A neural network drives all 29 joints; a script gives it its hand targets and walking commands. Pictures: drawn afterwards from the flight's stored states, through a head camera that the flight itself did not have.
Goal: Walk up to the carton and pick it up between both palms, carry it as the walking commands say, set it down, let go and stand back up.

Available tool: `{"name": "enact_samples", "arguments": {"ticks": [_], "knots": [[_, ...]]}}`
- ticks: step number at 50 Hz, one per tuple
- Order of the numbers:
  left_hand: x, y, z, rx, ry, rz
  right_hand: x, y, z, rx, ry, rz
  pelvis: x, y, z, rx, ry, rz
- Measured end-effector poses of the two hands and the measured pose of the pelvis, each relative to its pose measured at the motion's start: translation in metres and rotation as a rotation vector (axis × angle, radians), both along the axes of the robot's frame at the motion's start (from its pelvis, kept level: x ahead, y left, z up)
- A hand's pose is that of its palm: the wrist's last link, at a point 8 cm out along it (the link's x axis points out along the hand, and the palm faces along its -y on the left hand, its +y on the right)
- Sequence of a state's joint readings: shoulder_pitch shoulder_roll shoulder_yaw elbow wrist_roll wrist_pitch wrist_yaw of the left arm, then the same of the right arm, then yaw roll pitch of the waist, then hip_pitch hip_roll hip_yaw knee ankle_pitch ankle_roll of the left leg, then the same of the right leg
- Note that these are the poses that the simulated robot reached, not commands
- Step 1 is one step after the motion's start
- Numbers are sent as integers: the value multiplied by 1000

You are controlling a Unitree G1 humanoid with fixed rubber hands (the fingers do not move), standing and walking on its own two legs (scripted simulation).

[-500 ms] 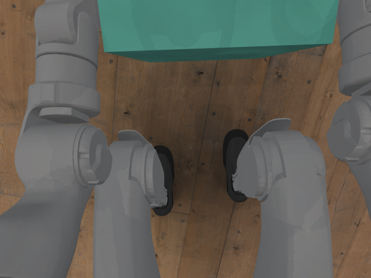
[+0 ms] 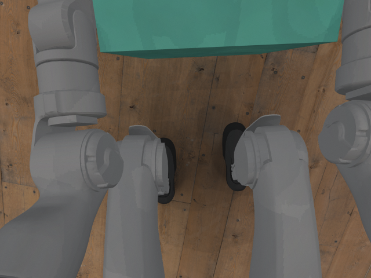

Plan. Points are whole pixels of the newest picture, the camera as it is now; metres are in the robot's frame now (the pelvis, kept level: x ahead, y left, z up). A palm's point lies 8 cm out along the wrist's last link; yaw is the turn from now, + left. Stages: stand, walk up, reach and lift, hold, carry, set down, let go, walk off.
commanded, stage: reach and lift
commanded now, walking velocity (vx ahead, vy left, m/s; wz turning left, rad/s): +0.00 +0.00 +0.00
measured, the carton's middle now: out of the picture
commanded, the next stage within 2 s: none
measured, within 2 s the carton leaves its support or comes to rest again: neither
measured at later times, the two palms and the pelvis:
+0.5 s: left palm out of the picture +0.55 +0.13 -0.05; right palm out of the picture +0.55 -0.22 -0.05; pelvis -0.01 +0.00 +0.05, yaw -1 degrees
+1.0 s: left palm out of the picture +0.53 +0.13 +0.03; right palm out of the picture +0.52 -0.22 +0.02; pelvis -0.02 +0.00 +0.11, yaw -1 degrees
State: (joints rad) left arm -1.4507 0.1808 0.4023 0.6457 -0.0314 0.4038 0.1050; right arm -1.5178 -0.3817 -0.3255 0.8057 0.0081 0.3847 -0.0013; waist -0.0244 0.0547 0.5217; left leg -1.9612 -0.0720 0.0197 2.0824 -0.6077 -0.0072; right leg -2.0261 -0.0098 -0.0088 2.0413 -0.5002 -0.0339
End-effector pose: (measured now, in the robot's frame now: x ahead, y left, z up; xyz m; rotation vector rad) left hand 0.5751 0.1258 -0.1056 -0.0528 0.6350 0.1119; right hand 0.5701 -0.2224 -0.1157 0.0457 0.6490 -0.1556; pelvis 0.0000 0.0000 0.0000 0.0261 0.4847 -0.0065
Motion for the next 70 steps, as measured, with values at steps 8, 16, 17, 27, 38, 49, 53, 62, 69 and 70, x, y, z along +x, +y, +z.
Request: {"name": "enact_samples", "arguments": {"ticks": [8, 16, 17, 27, 38, 49, 53, 62, 69, 70], "knots": [[-5, -3, 13, -10, -2, -10, -10, -3, 14, 5, -2, -15, -2, 2, 14, -8, 2, -5], [-11, -4, 36, -13, -6, -12, -18, -4, 37, 19, -7, -26, -6, 3, 33, -5, -6, -12], [-12, -3, 39, -13, -5, -10, -18, -3, 39, 22, -6, -26, -7, 3, 35, -4, -8, -13], [-27, 5, 66, -6, -4, -1, -25, 4, 68, 22, -3, -4, -14, 2, 59, -5, -26, -12], [-32, 3, 102, -9, -12, -14, -35, 2, 102, 23, -11, -14, -19, 2, 83, -8, -52, -13], [-40, 5, 133, 2, -5, -26, -45, 4, 131, 19, -3, -10, -17, 2, 110, -3, -82, -21], [-46, 9, 143, 3, -8, -24, -48, 8, 143, 13, -4, -2, -16, 2, 120, -4, -94, -21], [-55, 14, 172, 8, -19, -31, -58, 13, 170, 12, -15, -4, -15, 3, 141, -11, -131, -20], [-63, 15, 195, 10, -37, -32, -67, 14, 192, 15, -33, -6, -16, 6, 155, -16, -163, -19], [-64, 15, 197, 7, -34, -28, -68, 14, 194, 20, -31, -8, -16, 6, 156, -16, -158, -19]]}}
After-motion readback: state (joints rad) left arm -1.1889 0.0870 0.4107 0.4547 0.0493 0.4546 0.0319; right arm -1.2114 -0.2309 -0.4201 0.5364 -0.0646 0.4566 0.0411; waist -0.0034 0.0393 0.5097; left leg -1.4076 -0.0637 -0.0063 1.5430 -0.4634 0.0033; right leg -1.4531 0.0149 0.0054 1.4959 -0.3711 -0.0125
